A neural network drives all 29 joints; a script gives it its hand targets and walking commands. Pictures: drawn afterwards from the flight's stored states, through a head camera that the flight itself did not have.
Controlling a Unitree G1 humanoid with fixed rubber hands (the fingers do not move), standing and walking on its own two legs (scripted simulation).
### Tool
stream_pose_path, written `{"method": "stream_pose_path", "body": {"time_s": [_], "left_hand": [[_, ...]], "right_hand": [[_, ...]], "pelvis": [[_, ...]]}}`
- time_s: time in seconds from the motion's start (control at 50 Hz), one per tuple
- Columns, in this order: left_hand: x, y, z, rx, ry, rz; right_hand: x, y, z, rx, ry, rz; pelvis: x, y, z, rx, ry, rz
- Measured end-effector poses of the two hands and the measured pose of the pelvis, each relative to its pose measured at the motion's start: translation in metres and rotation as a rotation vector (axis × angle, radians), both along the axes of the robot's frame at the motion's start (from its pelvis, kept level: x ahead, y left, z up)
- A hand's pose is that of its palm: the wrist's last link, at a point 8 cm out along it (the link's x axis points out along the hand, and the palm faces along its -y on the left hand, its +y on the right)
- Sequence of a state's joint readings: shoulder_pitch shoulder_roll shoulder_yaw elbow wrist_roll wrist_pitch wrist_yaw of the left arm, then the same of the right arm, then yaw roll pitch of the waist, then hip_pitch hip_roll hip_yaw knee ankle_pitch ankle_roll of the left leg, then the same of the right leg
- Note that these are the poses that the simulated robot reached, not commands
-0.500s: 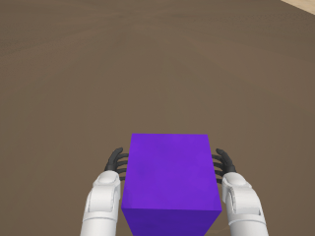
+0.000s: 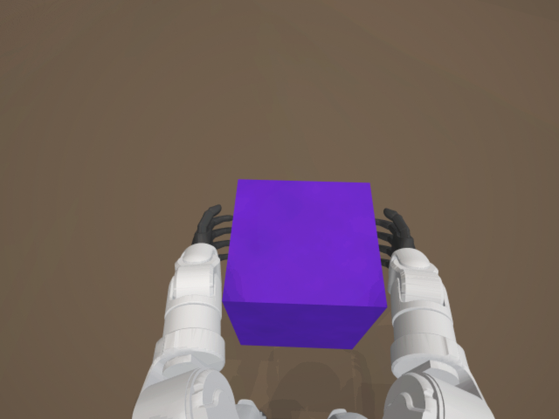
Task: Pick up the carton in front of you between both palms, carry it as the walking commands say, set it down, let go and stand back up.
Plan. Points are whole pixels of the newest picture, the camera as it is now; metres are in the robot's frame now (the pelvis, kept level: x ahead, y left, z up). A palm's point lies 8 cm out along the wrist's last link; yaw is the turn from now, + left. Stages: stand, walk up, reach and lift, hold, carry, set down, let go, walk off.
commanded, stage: set down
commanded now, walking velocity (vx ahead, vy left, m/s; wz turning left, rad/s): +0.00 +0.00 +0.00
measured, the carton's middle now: (299, 271) +0.37 -0.01 -0.08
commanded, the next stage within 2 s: none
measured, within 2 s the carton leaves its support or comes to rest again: rests again in 1.86 s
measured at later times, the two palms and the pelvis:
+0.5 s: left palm (228, 273) +0.42 +0.14 -0.20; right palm (371, 276) +0.41 -0.16 -0.19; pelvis +0.00 +0.00 -0.12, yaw -1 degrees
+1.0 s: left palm (237, 285) +0.46 +0.14 -0.36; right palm (354, 291) +0.45 -0.16 -0.35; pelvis -0.03 +0.00 -0.25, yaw -2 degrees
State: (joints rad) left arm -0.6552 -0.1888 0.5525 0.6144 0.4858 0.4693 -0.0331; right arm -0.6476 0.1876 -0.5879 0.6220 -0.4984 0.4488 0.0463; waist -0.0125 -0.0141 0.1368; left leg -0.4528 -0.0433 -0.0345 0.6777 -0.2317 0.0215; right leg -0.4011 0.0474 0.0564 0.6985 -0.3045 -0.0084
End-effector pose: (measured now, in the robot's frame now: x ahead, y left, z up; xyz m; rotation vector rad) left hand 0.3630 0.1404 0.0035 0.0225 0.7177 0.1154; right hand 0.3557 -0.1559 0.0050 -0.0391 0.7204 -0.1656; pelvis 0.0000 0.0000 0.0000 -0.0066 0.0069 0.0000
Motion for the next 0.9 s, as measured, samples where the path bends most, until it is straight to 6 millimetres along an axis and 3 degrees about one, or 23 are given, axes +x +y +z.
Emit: {"method": "stream_pose_path", "body": {"time_s": [0.12, 0.2, 0.26, 0.54, 0.9], "left_hand": [[0.010, -0.005, -0.073, 0.017, 0.000, -0.023], [0.016, -0.005, -0.123, 0.008, -0.022, -0.016], [0.024, -0.005, -0.150, -0.006, -0.049, -0.006], [0.061, -0.005, -0.209, -0.036, -0.043, 0.007], [0.091, -0.005, -0.333, -0.026, -0.045, -0.028]], "right_hand": [[0.009, -0.005, -0.071, -0.020, 0.002, 0.005], [0.016, -0.006, -0.120, -0.006, -0.021, -0.002], [0.025, -0.006, -0.146, 0.016, -0.049, -0.013], [0.060, -0.006, -0.205, 0.051, -0.045, -0.050], [0.082, -0.006, -0.328, 0.040, -0.047, -0.063]], "pelvis": [[-0.009, 0.002, -0.019, -0.002, 0.192, -0.006], [-0.012, 0.001, -0.041, -0.003, 0.335, -0.008], [-0.012, 0.000, -0.060, -0.002, 0.437, -0.010], [-0.003, -0.005, -0.128, -0.008, 0.662, -0.009], [-0.028, 0.001, -0.225, -0.019, 0.789, -0.019]]}}
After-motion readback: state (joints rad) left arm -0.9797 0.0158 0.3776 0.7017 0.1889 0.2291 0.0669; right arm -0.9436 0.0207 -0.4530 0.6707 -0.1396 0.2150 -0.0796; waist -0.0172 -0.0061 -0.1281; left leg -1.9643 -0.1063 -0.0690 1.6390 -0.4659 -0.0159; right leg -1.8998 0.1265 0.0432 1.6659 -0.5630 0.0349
